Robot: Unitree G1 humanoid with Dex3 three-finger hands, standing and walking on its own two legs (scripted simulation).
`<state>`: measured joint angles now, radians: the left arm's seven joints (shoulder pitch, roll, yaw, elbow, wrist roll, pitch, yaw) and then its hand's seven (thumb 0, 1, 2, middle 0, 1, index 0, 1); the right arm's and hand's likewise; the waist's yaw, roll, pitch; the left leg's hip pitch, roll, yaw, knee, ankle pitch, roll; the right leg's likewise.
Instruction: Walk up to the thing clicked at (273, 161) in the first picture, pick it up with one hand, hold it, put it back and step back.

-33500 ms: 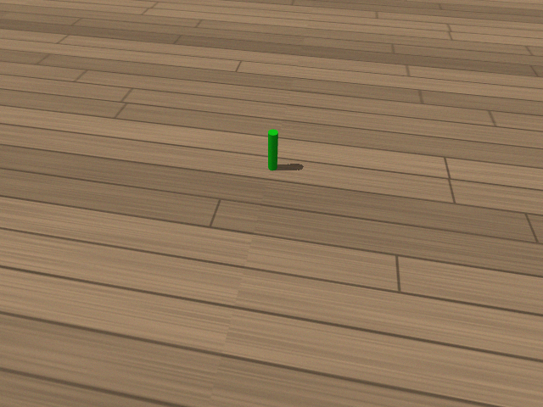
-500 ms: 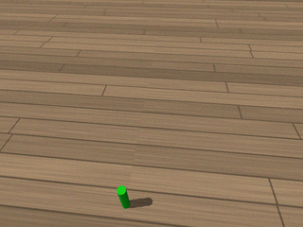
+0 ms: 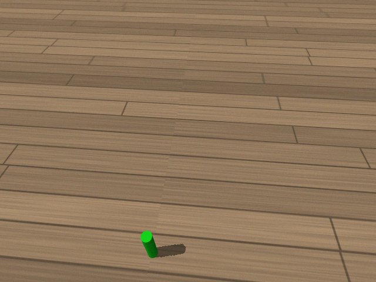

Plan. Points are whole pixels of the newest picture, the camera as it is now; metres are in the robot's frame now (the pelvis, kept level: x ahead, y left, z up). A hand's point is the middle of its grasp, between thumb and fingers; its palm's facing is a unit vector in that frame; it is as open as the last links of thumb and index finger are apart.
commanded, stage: stand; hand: left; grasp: from the side
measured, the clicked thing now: (149, 245) +0.40 +0.20 -0.66
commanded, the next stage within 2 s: step back in 0.84 s
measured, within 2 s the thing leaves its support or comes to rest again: neither
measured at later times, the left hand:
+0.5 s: hand out of the picture +0.09 +0.25 -0.16, palm faces -0.01 -0.94 -0.35, open 7.4 cm
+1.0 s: hand out of the picture +0.07 +0.27 -0.16, palm faces +0.01 -0.93 -0.37, open 7.4 cm
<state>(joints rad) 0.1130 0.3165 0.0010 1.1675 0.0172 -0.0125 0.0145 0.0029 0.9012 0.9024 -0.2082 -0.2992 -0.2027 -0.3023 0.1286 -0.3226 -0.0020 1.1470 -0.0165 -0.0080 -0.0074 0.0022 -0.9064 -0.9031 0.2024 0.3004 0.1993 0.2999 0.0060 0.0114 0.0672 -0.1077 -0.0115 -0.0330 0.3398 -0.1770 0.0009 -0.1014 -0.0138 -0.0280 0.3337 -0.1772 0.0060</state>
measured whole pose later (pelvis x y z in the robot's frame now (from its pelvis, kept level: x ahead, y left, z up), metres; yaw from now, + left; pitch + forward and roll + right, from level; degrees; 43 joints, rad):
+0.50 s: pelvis +0.01 +0.00 +0.00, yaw +0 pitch -3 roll +0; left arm 0.10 0.33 0.01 1.16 0.02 -0.01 0.01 0.00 0.90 0.90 -0.21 -0.30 -0.20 -0.30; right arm 0.10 -0.33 0.00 1.14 -0.02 -0.01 -0.01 0.00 -0.91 -0.90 0.20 0.30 0.20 0.30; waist 0.01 0.01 0.06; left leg -0.08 -0.01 -0.03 0.31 -0.18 0.00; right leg -0.08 -0.01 -0.03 0.30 -0.18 0.01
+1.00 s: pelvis -0.01 +0.00 -0.01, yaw +1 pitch -2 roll -1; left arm 0.08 0.36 0.05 1.06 0.00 0.01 0.01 0.00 0.90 0.90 -0.21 -0.30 -0.20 -0.30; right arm 0.07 -0.37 -0.03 1.05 0.00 0.02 0.01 0.00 -0.91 -0.90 0.20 0.30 0.20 0.30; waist -0.01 0.02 0.15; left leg -0.23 -0.01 -0.04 0.50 -0.23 0.01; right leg -0.20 -0.01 -0.04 0.45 -0.21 0.00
